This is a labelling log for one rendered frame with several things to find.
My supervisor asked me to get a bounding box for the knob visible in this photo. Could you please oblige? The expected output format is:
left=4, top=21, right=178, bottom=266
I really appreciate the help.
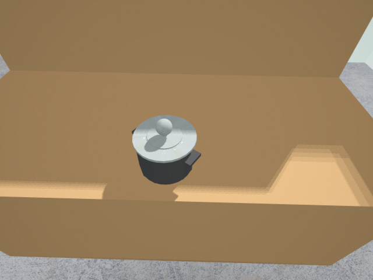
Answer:
left=156, top=118, right=173, bottom=135

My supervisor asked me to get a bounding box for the lid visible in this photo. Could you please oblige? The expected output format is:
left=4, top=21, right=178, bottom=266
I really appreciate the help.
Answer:
left=132, top=115, right=197, bottom=163

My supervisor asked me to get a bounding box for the pot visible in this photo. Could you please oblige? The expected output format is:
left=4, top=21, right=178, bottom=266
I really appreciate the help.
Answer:
left=132, top=129, right=201, bottom=185

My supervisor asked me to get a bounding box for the table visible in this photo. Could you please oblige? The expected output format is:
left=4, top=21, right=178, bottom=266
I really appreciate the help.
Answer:
left=0, top=0, right=373, bottom=265

